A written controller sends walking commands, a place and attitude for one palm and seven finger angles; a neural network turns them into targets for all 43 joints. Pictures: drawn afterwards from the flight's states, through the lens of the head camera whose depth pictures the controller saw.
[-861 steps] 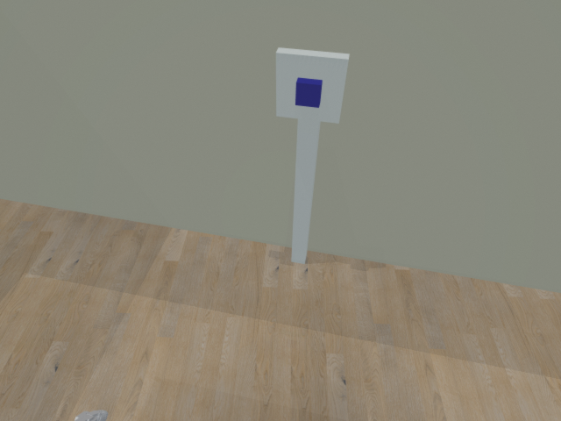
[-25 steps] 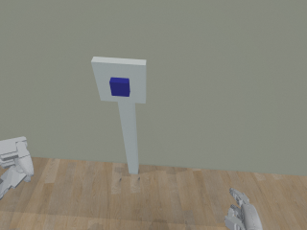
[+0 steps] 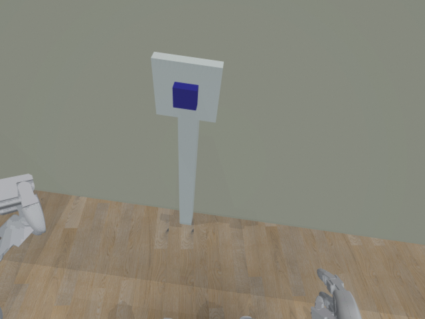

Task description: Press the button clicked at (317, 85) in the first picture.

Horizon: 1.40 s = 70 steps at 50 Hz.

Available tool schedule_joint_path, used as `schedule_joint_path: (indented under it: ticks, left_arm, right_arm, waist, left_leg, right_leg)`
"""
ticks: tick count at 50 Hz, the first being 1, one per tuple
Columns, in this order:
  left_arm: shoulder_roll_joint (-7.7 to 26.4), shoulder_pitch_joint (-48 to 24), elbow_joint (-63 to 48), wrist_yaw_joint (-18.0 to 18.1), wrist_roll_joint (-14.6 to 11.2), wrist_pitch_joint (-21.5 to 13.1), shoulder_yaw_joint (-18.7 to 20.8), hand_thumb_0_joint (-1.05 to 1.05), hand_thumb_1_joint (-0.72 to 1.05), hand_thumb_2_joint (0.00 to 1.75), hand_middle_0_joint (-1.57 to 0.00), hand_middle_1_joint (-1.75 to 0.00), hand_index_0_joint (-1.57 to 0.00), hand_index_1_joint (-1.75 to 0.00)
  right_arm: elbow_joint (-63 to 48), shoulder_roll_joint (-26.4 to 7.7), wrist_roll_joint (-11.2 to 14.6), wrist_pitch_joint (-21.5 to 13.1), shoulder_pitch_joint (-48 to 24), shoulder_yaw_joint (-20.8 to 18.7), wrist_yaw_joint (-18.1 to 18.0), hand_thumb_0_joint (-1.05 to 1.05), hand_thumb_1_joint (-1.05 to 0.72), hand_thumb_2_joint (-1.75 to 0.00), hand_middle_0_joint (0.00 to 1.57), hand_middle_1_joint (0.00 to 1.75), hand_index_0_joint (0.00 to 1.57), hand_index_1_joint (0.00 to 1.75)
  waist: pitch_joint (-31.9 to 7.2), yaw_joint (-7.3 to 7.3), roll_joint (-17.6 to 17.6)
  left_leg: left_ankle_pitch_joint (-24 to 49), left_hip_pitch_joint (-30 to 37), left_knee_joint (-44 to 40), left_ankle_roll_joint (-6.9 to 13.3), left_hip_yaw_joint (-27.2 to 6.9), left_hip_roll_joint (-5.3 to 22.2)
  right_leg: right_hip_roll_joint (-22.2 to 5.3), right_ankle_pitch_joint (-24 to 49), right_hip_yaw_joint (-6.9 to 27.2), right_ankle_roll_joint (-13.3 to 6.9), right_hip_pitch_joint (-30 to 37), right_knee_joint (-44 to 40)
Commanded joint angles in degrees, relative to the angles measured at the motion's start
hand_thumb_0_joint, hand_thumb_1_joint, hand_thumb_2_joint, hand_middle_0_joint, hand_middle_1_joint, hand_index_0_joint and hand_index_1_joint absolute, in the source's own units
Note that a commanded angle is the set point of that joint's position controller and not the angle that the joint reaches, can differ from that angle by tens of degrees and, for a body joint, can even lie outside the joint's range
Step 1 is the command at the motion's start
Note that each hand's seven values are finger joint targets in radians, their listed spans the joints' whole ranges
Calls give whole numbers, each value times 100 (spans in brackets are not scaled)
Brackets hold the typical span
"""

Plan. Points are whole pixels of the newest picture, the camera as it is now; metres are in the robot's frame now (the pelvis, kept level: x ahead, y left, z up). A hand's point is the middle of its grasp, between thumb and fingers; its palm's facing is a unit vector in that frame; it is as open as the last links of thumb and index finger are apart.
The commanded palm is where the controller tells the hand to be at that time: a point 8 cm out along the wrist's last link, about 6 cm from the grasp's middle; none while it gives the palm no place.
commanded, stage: step back with the hand held close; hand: left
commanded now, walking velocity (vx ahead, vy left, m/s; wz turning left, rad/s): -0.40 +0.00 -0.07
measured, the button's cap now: (185, 95) +0.61 +0.10 +0.07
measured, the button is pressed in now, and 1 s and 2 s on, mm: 0 0 0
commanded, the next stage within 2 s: stop stepping back and stand still in 0.20 s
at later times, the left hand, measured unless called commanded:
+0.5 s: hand out of the picture +0.08 +0.19 +0.19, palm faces +0.27 -0.82 -0.50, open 3.1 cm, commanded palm +0.03 +0.23 +0.20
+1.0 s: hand out of the picture +0.03 +0.22 +0.17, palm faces +0.38 -0.85 -0.37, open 3.1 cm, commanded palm -0.02 +0.26 +0.20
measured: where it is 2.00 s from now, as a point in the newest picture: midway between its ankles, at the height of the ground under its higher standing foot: outside the picture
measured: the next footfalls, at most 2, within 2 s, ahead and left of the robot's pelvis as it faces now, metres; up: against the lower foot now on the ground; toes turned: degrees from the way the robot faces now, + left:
right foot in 0.34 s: -0.12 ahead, -0.12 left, +0.00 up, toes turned -6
left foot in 0.60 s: -0.11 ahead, +0.09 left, +0.00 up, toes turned -2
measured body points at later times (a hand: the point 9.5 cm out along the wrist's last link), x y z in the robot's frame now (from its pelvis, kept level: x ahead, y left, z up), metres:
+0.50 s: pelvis -0.13 -0.04 +0.02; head -0.12 -0.03 +0.47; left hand +0.06 +0.23 +0.22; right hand -0.01 -0.29 -0.07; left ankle -0.10 +0.08 -0.68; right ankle -0.18 -0.12 -0.72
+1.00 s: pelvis -0.17 -0.01 +0.01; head -0.18 +0.01 +0.46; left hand +0.01 +0.27 +0.19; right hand -0.04 -0.25 -0.07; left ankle -0.15 +0.09 -0.72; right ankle -0.19 -0.11 -0.71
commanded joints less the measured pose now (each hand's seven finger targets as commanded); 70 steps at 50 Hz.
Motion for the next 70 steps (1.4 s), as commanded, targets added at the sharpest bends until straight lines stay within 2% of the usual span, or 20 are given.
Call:
schedule_joint_path:
  ticks: [1,3,6,14,16,17,19,21,27,32,35,38,42,45,47,49,51,54,62,70]
  left_arm:
    - [958,-4,-1290,50,-65,-427,927,0,90,90,-130,-150,-130,-150]
    - [765,98,-1452,59,-162,-424,747,0,90,90,-130,-150,-130,-150]
    - [573,206,-1523,-8,-164,-372,366,0,90,90,-130,-150,-130,-150]
    - [1097,678,-1246,-150,-347,-206,861,0,90,90,-130,-150,-130,-150]
    - [1254,756,-1269,-227,-421,-257,968,0,90,90,-130,-150,-130,-150]
    - [1461,818,-1210,-170,-433,-258,1162,0,90,90,-130,-150,-130,-150]
    - [1297,745,-886,-36,-421,-49,1176,0,90,90,-130,-150,-130,-150]
    - [932,738,-514,65,-309,77,858,0,90,90,-130,-150,-130,-150]
    - [696,18,-326,145,-103,23,353,0,90,90,-130,-150,-130,-150]
    - [964,204,-874,125,-56,-167,549,0,90,90,-130,-150,-130,-150]
    - [880,253,-892,110,-106,-179,559,0,90,90,-130,-150,-130,-150]
    - [735,148,-401,114,-107,-142,547,0,90,90,-130,-150,-130,-150]
    - [692,-213,-142,103,-61,-137,418,0,90,90,-130,-150,-130,-150]
    - [680,-551,-399,97,-62,-110,298,0,90,90,-130,-150,-130,-150]
    - [649,-491,-806,85,-90,-148,292,0,90,90,-130,-150,-130,-150]
    - [899,-676,-961,105,-1,-175,482,0,90,90,-130,-150,-130,-150]
    - [829,-408,-938,104,15,-160,459,0,90,90,-130,-150,-130,-150]
    - [718,196,-903,78,-41,-103,418,0,90,90,-130,-150,-130,-150]
    - [746,359,-549,30,-199,-151,574,0,90,90,-130,-150,-130,-150]
    - [740,325,-627,42,-152,-169,485,0,90,90,-130,-150,-130,-150]
  right_arm:
    - [-932,-678,-117,-547,-450,-355,-69,0,-90,-90,20,30,20,30]
    - [-716,-666,-120,-690,-278,-400,-8,0,-90,-90,20,30,20,30]
    - [-570,-661,-77,-817,-216,-353,125,0,-90,-90,20,30,20,30]
    - [-700,-688,-150,-684,-525,-256,135,0,-90,-90,20,30,20,30]
    - [-890,-628,-46,-493,-604,-233,150,0,-90,-90,20,30,20,30]
    - [-952,-554,0,-372,-583,-233,136,0,-90,-90,20,30,20,30]
    - [-878,-677,111,-343,-564,-265,102,0,-90,-90,20,30,20,30]
    - [-788,-430,116,-293,-483,-123,-3,0,-90,-90,20,30,20,30]
    - [-736,-685,101,-631,-357,-202,-137,0,-90,-90,20,30,20,30]
    - [-810,-812,90,-732,-143,-268,-97,0,-90,-90,20,30,20,30]
    - [-802,-775,90,-720,-270,-213,-87,0,-90,-90,20,30,20,30]
    - [-784,-767,72,-714,-286,-214,-116,0,-90,-90,20,30,20,30]
    - [-713,-686,61,-598,-225,-237,-70,0,-90,-90,20,30,20,30]
    - [-667,-638,35,-578,-252,-152,-57,0,-90,-90,20,30,20,30]
    - [-786,-779,1,-617,-328,-155,-112,0,-90,-90,20,30,20,30]
    - [-762,-580,-44,-727,-331,-72,-123,0,-90,-90,20,30,20,30]
    - [-692,-536,-48,-848,-301,-84,-70,0,-90,-90,20,30,20,30]
    - [-659,-621,22,-893,-246,-65,-5,0,-90,-90,20,30,20,30]
    - [-753,-602,105,-616,-246,-164,22,0,-90,-90,20,30,20,30]
    - [-872,-660,118,-558,-429,-175,-94,0,-90,-90,20,30,20,30]
  waist:
    - [-864,30,1882]
    - [-934,69,1174]
    - [-1235,78,1564]
    - [-1319,215,1692]
    - [-1028,187,857]
    - [-968,134,-270]
    - [-872,213,-924]
    - [-888,-34,-400]
    - [-447,78,-523]
    - [-854,16,890]
    - [-486,58,978]
    - [103,32,488]
    - [195,12,-710]
    - [102,-73,-152]
    - [44,-49,1432]
    - [66,-36,1837]
    - [-26,49,1004]
    - [-464,79,1382]
    - [-588,-10,-183]
    - [-707,83,640]
  left_leg:
    - [225,-913,-2414,972,-2060,2152]
    - [2260,491,-1676,898,-1436,1944]
    - [3563,1616,-1535,663,-934,1707]
    - [1319,1085,-2252,303,-655,1311]
    - [-144,915,-1548,-123,105,580]
    - [-489,924,-41,-376,510,109]
    - [-876,-524,2128,-303,-135,-178]
    - [-391,-792,1722,-267,-75,178]
    - [-109,560,-1024,80,335,105]
    - [1718,1428,-1262,322,-174,630]
    - [296,643,-1589,372,-605,840]
    - [-1255,-111,-1497,304,-474,609]
    - [-857,-366,675,53,240,133]
    - [-623,754,-507,126,97,364]
    - [-1011,1397,-1908,434,-1216,976]
    - [-1674,944,-2897,887,-2770,1897]
    - [82,1138,-2364,901,-2022,1716]
    - [1871,1330,-1651,454,-652,1164]
    - [327,698,-660,-50,-35,275]
    - [2078,1189,-1329,-15,-203,580]
  right_leg:
    - [373,-1696,291,-17,956,2894]
    - [236,-1924,351,-37,-5,2593]
    - [200,-1902,-54,26,-23,1613]
    - [333,-970,-499,-101,1664,-1174]
    - [-190,-472,-243,-267,1594,-2215]
    - [-1189,-834,747,-641,740,-2611]
    - [-2032,186,1749,-978,553,-2289]
    - [-1613,1578,737,-900,1536,-1568]
    - [-1435,693,843,-566,1584,-1569]
    - [-538,985,136,-156,1680,-580]
    - [-289,-409,-103,-166,1586,-514]
    - [-398,-1543,457,-352,1415,-1121]
    - [-1655,-2969,2102,-1109,1105,-2291]
    - [-1460,-2228,1187,-953,491,-1636]
    - [-268,-1732,121,-369,-9,-53]
    - [-41,-1811,-96,-130,-115,1544]
    - [-210,-1626,-12,-127,16,1324]
    - [-85,-1023,-489,-64,970,-202]
    - [-1005,495,954,-600,1695,-1539]
    - [-395,1550,85,-191,1990,-972]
